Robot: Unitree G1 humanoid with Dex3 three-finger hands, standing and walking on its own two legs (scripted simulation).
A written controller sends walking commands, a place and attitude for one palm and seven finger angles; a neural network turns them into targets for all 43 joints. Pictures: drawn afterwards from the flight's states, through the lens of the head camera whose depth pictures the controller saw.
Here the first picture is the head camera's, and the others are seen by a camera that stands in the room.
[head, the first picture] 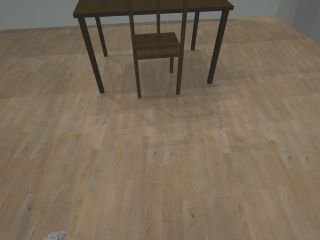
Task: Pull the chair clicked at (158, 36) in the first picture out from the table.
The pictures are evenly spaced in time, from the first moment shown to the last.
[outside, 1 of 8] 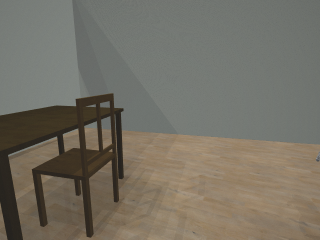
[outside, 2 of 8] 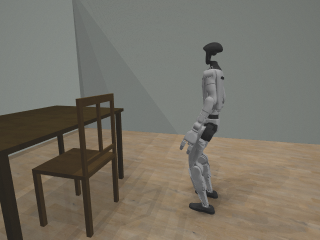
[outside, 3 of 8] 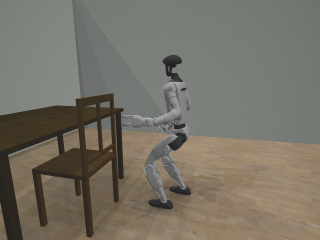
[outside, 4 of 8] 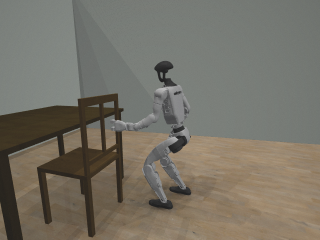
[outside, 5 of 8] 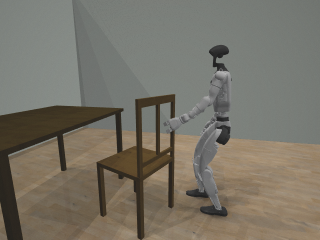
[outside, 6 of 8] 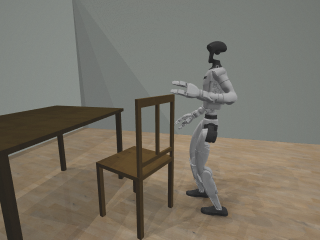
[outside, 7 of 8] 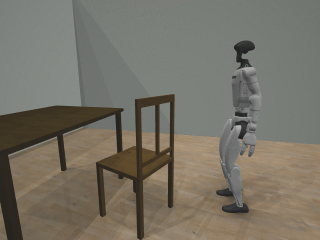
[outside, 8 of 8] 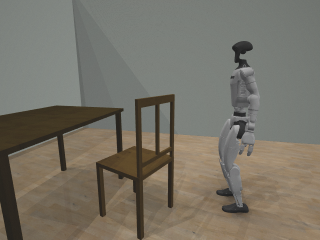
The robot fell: no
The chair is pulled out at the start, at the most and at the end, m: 0.00 0.42 0.41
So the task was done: yes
